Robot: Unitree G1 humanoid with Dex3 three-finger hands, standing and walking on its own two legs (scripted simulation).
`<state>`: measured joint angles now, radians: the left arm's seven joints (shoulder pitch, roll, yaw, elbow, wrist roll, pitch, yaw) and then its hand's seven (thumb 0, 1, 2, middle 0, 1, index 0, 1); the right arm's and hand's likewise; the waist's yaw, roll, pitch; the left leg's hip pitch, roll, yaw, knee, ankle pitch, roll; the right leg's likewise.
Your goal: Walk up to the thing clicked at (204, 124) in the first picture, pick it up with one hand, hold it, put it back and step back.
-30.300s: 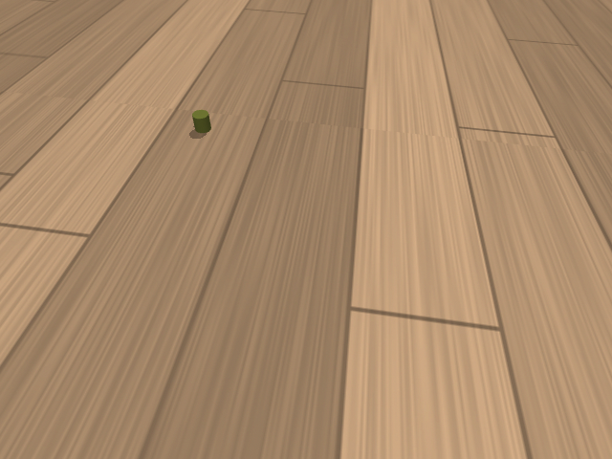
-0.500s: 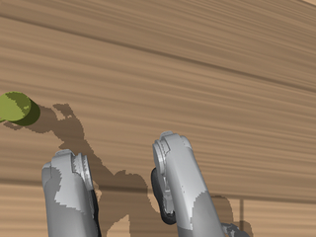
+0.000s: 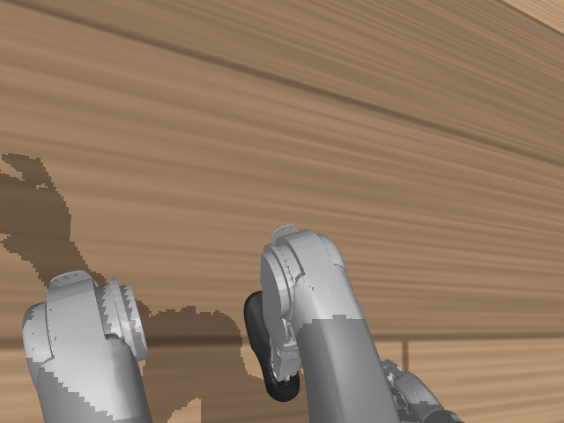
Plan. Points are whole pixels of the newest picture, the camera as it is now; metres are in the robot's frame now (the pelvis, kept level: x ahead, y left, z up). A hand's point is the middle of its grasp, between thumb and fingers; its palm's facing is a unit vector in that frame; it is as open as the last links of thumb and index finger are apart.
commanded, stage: rest palm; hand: left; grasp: from above
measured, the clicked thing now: out of the picture +0.45 +0.35 -0.26
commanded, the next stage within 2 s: close in 0.32 s
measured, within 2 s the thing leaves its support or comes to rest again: neither
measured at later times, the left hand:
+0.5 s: hand out of the picture +0.45 +0.33 -0.22, palm faces -0.44 -0.15 -0.89, open 13.1 cm
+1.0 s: hand out of the picture +0.45 +0.33 -0.23, palm faces -0.43 -0.14 -0.89, open 11.8 cm
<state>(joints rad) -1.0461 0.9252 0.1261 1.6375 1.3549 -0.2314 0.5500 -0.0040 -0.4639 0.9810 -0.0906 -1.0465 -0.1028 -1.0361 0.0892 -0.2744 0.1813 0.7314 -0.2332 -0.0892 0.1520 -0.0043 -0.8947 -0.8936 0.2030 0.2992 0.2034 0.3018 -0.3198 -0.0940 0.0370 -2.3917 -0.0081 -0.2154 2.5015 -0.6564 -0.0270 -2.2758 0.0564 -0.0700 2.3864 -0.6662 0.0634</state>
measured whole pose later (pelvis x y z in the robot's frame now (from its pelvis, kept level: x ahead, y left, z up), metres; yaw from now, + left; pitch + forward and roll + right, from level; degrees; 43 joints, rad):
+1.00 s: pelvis +0.00 +0.01 +0.00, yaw -3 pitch +27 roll -13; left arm -1.01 1.00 0.14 1.72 1.30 -0.26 0.58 0.00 -0.25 0.92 -0.32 -1.06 -0.31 -1.03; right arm 0.08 -0.31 0.26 0.69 -0.26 -0.19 0.22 0.00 -0.90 -0.90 0.20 0.30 0.20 0.30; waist -0.34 -0.12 0.11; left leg -2.35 0.01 -0.27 2.56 -0.71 -0.02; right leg -2.23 0.08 -0.11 2.40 -0.68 0.08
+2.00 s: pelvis +0.00 +0.00 +0.00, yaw -3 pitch +26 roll -14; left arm -1.03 1.03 0.10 1.75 1.28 -0.28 0.60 0.00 -0.29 0.93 -0.40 -1.03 -0.37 -1.06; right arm 0.08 -0.32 0.30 0.68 -0.28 -0.20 0.22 0.00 -0.90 -0.90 0.20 0.30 0.20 0.30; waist -0.35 -0.13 0.12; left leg -2.34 0.01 -0.28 2.56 -0.70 -0.03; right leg -2.22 0.08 -0.12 2.39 -0.67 0.08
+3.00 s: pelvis +0.00 +0.00 +0.03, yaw +2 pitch +33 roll -10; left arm -0.91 0.81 0.09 1.30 1.19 -0.20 0.25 0.00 -0.26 0.83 -0.51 -0.86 -0.49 -0.89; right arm 0.12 -0.30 0.11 0.68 -0.13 -0.05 0.18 0.00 -0.92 -0.90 0.20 0.30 0.20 0.30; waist -0.23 -0.01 -0.02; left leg -2.30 0.00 -0.19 2.39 -0.68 -0.03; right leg -2.20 0.03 -0.06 2.29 -0.68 0.06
